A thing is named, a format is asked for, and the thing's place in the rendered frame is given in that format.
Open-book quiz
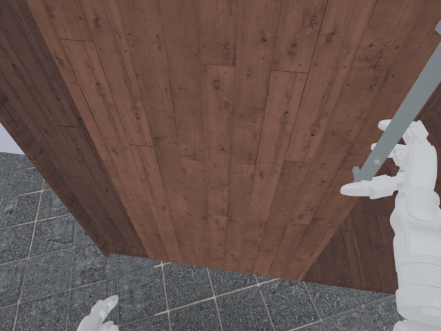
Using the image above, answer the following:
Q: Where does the right robot forearm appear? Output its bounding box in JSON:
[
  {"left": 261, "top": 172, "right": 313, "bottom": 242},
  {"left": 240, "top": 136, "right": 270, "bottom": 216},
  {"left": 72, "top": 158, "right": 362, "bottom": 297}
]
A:
[{"left": 390, "top": 185, "right": 441, "bottom": 328}]

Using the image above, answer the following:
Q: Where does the robot left hand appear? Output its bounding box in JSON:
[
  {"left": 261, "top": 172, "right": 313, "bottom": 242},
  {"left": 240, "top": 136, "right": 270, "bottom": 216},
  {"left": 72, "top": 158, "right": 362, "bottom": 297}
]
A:
[{"left": 77, "top": 295, "right": 119, "bottom": 331}]

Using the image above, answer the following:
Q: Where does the wardrobe door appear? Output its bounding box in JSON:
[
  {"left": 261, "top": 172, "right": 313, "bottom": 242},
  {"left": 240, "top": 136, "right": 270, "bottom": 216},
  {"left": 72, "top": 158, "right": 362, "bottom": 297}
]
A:
[
  {"left": 26, "top": 0, "right": 441, "bottom": 281},
  {"left": 0, "top": 0, "right": 145, "bottom": 250}
]

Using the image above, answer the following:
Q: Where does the handle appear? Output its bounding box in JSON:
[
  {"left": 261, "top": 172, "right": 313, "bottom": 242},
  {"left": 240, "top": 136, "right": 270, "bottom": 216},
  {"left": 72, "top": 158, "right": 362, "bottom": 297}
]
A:
[{"left": 352, "top": 20, "right": 441, "bottom": 183}]

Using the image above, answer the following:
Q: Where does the robot right hand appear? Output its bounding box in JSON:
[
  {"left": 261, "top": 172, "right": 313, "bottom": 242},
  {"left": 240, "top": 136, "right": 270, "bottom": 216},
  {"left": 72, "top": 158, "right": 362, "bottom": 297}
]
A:
[{"left": 340, "top": 119, "right": 438, "bottom": 199}]

